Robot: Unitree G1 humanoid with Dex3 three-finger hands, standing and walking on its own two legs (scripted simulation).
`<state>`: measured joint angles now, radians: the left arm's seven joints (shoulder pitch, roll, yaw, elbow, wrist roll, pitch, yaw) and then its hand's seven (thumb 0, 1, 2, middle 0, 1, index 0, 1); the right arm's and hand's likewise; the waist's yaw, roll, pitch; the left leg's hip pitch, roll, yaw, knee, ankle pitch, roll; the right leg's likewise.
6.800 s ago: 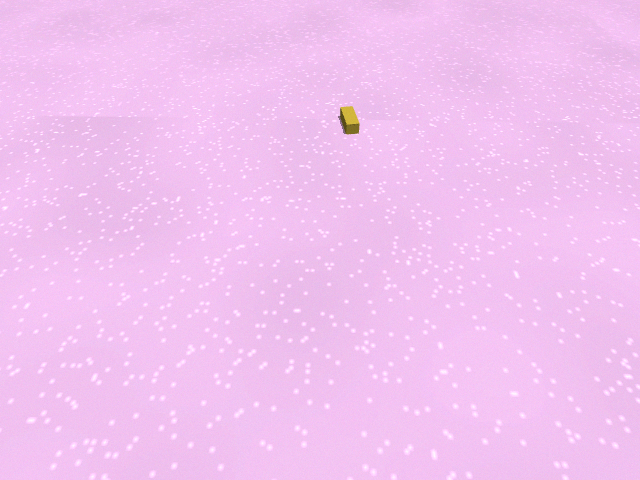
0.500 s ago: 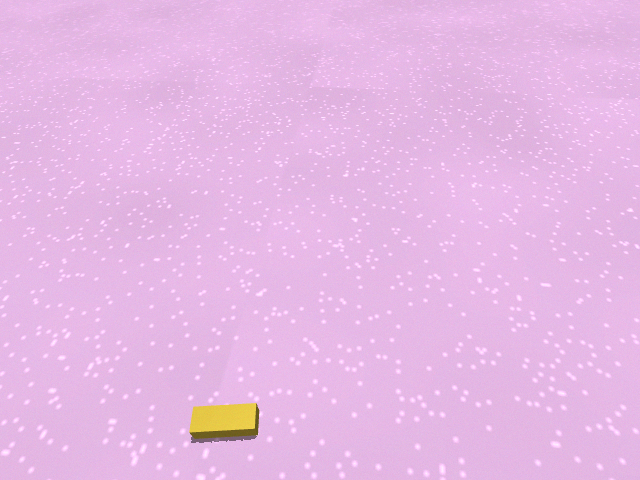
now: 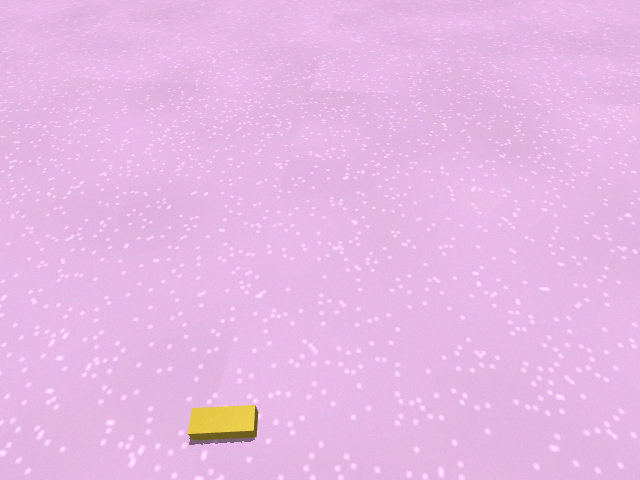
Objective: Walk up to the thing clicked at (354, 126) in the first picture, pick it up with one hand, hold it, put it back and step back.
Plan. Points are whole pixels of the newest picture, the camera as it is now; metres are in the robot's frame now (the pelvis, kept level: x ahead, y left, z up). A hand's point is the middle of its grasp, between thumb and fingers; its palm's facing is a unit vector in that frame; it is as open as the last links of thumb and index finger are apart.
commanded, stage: walk up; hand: left
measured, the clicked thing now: (224, 422) +0.45 +0.31 -0.75
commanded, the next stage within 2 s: none
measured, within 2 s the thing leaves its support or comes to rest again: neither
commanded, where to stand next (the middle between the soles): +0.06 +0.01 m, yaw +1 degrees
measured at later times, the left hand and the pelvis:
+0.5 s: hand out of the picture +0.07 +0.34 -0.20, palm faces -0.05 -0.93 -0.37, open 7.3 cm; pelvis -0.01 +0.04 -0.04, yaw -2 degrees
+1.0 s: hand out of the picture +0.00 +0.31 -0.14, palm faces +0.02 -0.84 -0.54, open 7.3 cm; pelvis -0.01 +0.00 -0.03, yaw +0 degrees
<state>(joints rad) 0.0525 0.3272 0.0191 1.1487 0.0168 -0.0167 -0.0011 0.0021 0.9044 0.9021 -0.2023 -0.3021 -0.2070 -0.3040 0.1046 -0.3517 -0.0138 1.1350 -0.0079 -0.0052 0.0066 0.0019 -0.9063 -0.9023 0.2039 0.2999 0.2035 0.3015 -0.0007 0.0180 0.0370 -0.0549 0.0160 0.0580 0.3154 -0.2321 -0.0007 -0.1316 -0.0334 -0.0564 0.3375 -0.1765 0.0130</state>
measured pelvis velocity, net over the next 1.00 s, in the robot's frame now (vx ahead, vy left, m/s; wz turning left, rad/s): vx -0.01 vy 0.00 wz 0.01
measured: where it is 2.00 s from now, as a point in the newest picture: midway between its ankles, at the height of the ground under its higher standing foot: outside the picture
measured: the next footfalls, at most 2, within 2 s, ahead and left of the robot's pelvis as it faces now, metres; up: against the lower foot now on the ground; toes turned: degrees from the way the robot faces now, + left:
left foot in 0.26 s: +0.11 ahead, +0.20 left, +0.00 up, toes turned +4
right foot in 0.66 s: -0.02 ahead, -0.17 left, +0.00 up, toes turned -3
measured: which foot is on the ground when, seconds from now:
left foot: down 0.00-0.04, up 0.06-0.24, down 0.26-0.68, up 0.70-1.00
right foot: down 0.00-0.26, up 0.28-0.64, down 0.66-1.00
